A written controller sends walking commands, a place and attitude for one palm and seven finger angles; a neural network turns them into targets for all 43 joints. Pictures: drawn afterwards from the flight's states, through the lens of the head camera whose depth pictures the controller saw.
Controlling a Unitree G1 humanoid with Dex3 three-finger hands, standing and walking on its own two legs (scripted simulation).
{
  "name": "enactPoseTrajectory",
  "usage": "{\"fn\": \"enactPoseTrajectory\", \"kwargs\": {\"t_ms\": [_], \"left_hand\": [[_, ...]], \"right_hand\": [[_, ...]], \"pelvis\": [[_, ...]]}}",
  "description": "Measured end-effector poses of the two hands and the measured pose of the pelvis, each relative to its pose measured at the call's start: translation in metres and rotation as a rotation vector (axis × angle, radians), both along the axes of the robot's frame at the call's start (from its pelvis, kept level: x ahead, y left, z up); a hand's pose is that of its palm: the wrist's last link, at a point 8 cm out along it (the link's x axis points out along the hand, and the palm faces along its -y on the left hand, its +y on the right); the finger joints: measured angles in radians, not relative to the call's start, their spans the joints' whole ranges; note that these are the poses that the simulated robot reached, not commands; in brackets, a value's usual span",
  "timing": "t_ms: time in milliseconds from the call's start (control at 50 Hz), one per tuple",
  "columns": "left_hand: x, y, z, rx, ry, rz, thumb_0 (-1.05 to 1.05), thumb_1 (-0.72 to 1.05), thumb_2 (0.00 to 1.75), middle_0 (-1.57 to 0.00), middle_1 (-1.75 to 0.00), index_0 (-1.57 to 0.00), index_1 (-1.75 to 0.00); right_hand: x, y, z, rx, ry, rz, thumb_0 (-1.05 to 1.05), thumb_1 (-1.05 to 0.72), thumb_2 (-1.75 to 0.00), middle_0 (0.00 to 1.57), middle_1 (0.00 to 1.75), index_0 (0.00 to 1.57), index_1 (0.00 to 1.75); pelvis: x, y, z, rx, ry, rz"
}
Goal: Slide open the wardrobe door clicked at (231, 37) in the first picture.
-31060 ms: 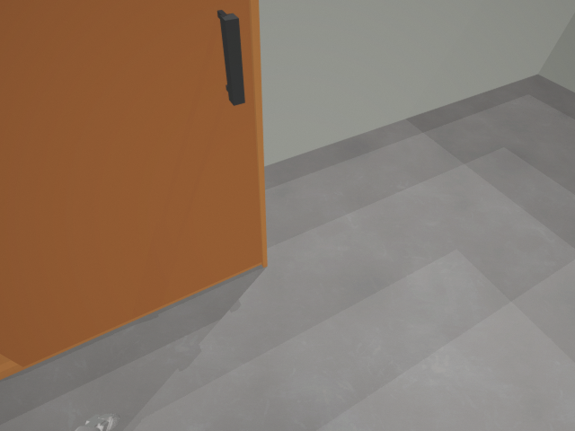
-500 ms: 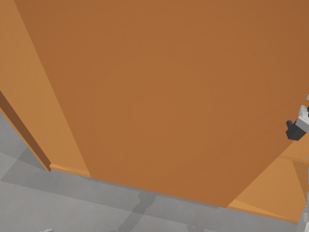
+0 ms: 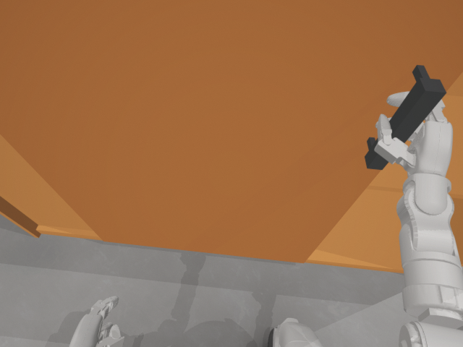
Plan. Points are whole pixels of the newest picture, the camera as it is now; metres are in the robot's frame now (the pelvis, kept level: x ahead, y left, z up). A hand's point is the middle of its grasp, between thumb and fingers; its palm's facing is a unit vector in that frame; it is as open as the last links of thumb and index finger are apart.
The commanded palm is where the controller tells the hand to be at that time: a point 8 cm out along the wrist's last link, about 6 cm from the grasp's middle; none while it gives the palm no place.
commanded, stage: stop walking and hold the door there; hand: right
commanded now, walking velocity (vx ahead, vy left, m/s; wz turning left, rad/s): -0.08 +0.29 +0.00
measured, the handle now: (395, 121) +0.44 -0.24 +0.15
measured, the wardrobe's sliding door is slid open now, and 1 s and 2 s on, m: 0.52 0.52 0.52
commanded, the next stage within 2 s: loosen the grip on the handle in 0.88 s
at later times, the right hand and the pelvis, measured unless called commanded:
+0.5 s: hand (385, 143) +0.40 -0.21 +0.14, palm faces +0.16 +0.99 -0.05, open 6.3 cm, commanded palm +0.37 -0.24 +0.12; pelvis +0.00 -0.06 +0.00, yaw +0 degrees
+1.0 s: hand (387, 143) +0.40 -0.21 +0.15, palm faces +0.18 +0.98 -0.12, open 6.4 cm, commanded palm +0.36 -0.25 +0.14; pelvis -0.01 -0.05 +0.00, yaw +1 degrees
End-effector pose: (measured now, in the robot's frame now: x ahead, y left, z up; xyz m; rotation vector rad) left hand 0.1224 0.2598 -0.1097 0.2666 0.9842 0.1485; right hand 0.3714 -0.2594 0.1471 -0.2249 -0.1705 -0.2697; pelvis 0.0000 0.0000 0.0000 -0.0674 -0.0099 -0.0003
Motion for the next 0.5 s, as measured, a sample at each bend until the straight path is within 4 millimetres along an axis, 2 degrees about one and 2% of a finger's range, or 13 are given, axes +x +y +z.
{"fn": "enactPoseTrajectory", "kwargs": {"t_ms": [60, 180, 260, 360, 500], "left_hand": [[0.011, -0.016, -0.012, 0.035, -0.051, 0.036, 0.01, 0.9, 0.89, -0.2, -0.3, -0.2, -0.3], [0.024, -0.075, -0.011, -0.073, -0.095, -0.009, 0.01, 0.9, 0.89, -0.2, -0.3, -0.2, -0.3], [0.03, -0.1, -0.018, -0.153, -0.119, -0.062, 0.01, 0.9, 0.89, -0.2, -0.3, -0.2, -0.3], [0.029, -0.107, -0.01, -0.122, -0.101, -0.075, 0.01, 0.9, 0.89, -0.2, -0.3, -0.2, -0.3], [0.028, -0.097, 0.018, -0.038, -0.12, -0.06, 0.01, 0.9, 0.89, -0.2, -0.3, -0.2, -0.3]], "right_hand": [[0.001, -0.002, -0.006, 0.027, -0.075, 0.051, -0.16, -0.59, -0.8, 0.44, 1.4, 0.33, 1.39], [-0.002, 0.001, -0.008, 0.08, -0.084, 0.078, -0.12, -0.67, -0.8, 0.44, 1.4, 0.26, 1.39], [-0.003, 0.002, -0.007, 0.069, -0.063, 0.065, -0.11, -0.69, -0.78, 0.44, 1.4, 0.23, 1.38], [-0.003, 0.0, -0.006, 0.096, -0.044, 0.093, -0.08, -0.67, -0.77, 0.45, 1.4, 0.26, 1.39], [-0.003, 0.0, -0.004, 0.144, -0.02, 0.13, -0.03, -0.68, -0.76, 0.45, 1.4, 0.27, 1.4]], "pelvis": [[0.001, -0.025, -0.02, 0.043, -0.01, -0.007], [-0.008, -0.029, -0.017, 0.055, -0.027, -0.011], [-0.008, -0.03, -0.018, 0.077, -0.039, -0.014], [-0.003, -0.043, -0.009, 0.07, -0.028, -0.031], [-0.003, -0.056, 0.003, 0.086, -0.015, -0.004]]}}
